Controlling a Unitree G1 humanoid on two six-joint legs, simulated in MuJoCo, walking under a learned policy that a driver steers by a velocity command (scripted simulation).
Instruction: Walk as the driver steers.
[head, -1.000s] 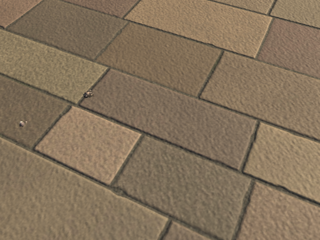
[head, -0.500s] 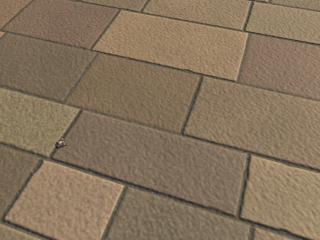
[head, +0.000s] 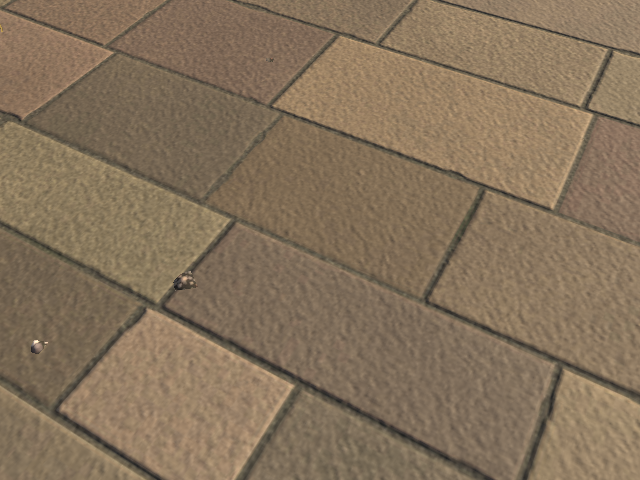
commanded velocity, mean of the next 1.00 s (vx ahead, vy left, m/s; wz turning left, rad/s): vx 0.09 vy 0.00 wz -0.06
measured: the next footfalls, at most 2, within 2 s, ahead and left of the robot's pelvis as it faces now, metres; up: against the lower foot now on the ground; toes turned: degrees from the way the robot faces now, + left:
right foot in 0.04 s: +0.03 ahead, -0.11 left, +0.00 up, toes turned +6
left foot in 0.44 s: -0.01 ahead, +0.09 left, +0.00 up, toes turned +6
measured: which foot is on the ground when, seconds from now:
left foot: down 0.00-0.04, up 0.06-0.42, down 0.44-0.84, up 0.86-1.00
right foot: up 0.00-0.02, down 0.04-0.44, up 0.46-0.82, down 0.84-1.00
